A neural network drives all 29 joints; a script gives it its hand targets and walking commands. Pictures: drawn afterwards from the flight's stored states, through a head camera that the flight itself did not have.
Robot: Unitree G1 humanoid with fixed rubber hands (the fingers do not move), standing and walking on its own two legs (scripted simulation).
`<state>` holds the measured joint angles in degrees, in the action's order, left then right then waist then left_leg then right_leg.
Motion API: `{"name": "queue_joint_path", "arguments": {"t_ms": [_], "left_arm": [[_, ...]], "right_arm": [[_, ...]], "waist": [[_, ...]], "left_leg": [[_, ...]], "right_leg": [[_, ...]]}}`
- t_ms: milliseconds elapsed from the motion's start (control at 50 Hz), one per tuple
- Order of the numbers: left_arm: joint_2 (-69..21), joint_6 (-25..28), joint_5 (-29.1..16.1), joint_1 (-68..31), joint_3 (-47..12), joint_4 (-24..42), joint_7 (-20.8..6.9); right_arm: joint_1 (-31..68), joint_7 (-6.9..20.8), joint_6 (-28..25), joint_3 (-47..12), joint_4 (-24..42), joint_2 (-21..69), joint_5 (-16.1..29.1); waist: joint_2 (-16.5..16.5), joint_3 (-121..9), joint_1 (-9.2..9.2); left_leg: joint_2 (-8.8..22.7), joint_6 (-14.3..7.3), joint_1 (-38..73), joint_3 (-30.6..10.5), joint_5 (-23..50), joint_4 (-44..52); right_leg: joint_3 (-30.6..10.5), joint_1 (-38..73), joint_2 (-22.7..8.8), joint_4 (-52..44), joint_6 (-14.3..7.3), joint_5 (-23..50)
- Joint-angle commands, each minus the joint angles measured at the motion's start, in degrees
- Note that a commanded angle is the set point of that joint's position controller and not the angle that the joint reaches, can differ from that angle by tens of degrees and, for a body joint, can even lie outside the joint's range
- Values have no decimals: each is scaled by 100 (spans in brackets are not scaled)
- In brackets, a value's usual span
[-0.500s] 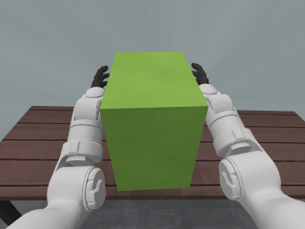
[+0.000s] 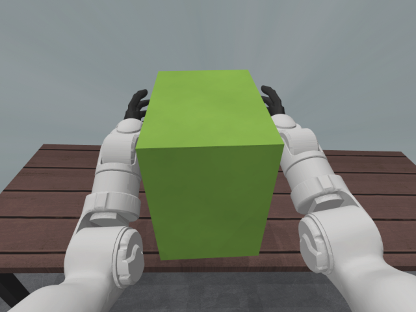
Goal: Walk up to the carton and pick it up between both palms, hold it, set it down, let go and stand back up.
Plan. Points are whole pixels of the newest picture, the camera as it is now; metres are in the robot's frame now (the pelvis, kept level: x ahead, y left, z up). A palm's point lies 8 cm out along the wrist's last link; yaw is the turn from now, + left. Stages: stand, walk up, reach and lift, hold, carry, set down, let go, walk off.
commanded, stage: hold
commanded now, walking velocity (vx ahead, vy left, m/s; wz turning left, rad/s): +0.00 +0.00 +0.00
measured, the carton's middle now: (206, 159) +0.35 +0.01 +0.18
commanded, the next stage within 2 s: set down in 0.22 s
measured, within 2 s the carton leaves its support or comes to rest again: neither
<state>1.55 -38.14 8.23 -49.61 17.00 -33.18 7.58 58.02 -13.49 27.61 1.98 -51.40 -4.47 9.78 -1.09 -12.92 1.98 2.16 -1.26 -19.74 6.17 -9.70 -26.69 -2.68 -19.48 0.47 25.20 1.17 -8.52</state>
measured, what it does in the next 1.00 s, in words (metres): stands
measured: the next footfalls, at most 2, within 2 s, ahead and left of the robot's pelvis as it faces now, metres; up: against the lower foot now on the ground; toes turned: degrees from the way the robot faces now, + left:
none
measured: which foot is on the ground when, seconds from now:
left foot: down 0.00-1.00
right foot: down 0.00-1.00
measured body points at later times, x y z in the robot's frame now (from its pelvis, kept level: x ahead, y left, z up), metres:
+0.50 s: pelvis +0.00 +0.00 +0.00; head -0.06 +0.01 +0.45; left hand +0.42 +0.15 +0.24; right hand +0.42 -0.13 +0.24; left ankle +0.04 +0.11 -0.74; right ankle +0.05 -0.13 -0.74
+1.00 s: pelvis +0.04 +0.00 +0.00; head +0.01 +0.01 +0.45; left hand +0.46 +0.16 +0.17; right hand +0.46 -0.11 +0.19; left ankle +0.05 +0.11 -0.74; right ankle +0.05 -0.13 -0.74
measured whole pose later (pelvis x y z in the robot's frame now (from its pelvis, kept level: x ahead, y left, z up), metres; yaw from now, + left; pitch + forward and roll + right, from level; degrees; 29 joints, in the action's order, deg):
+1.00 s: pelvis +0.04 +0.00 +0.00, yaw +0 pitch +3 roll +0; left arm 3.8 -20.8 8.3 -44.9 16.1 -38.5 4.2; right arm 53.8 -15.1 12.5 4.4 -52.5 -0.3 9.4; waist -1.1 -7.4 2.0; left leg 2.0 -0.9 -16.1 6.2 -11.6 -24.6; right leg -2.7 -16.1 0.4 23.7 1.1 -10.7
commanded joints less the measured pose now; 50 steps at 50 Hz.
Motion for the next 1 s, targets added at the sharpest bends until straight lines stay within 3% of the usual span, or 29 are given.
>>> {"name": "queue_joint_path", "arguments": {"t_ms": [0,200,220,280,340,420,480,520,660,780,900,980], "left_arm": [[-4296,421,-954,-5389,-2316,1225,-901],[-4291,418,-946,-5387,-2306,1219,-904],[-3973,432,-1068,-5713,-2402,1238,-893],[-4002,580,-1015,-5809,-2318,1009,-900],[-3900,775,-771,-5681,-1962,509,-980],[-3323,1016,-3,-4904,-832,-822,-1258],[-2947,1197,315,-4707,-454,-1034,-1350],[-2881,1323,288,-4754,-520,-981,-1345],[-3064,1833,-260,-5032,-1279,-300,-1160],[-3101,2142,-558,-4880,-1712,468,-1106],[-3386,2199,-781,-4564,-2241,928,-1124],[-3569,2219,-872,-4495,-2512,1197,-1098]], "right_arm": [[4848,621,-237,-1272,2574,4413,1465],[4835,620,-230,-1266,2552,4408,1465],[5298,652,-273,-1095,2583,4279,1333],[5418,705,-442,-965,2454,4342,1127],[5469,766,-685,-733,2128,4358,789],[4895,884,-976,53,1154,4052,-7],[4587,955,-1124,136,832,3819,-285],[4543,982,-1254,45,864,3798,-390],[4406,898,-1622,-700,1322,4242,-311],[3772,733,-1709,-1344,1655,4517,16],[3562,560,-1813,-1665,2191,4629,269],[3441,515,-1852,-1721,2288,4623,367]], "waist": [[545,-2462,241],[549,-2440,240],[546,-2335,147],[517,-2332,78],[434,-2110,-34],[185,-1186,-71],[198,-1081,-102],[197,-1194,-92],[-1,-2220,-61],[17,-2767,-28],[93,-2935,165],[235,-2930,283]], "left_leg": [[-365,280,1711,-828,366,643],[-365,282,1706,-827,360,645],[-405,297,1849,-821,341,650],[-383,265,1828,-813,121,700],[-376,178,1757,-766,-191,815],[-381,-32,1386,-587,-933,1147],[-371,-64,1333,-519,-914,1254],[-364,-44,1413,-483,-812,1220],[-387,37,2127,-422,320,821],[-418,128,2326,-453,1554,531],[-445,251,2423,-551,2245,348],[-420,354,2658,-626,2666,251]], "right_leg": [[233,1427,441,-913,70,498],[233,1423,440,-917,70,490],[320,1306,438,-827,24,303],[377,1213,408,-851,31,119],[433,1164,364,-911,63,-172],[479,1293,309,-1017,124,-845],[516,1541,356,-970,134,-848],[538,1582,380,-947,133,-771],[488,1674,347,-908,204,112],[371,2418,324,-676,290,1702],[314,2768,299,-530,326,2870],[346,2671,323,-539,296,3077]]}}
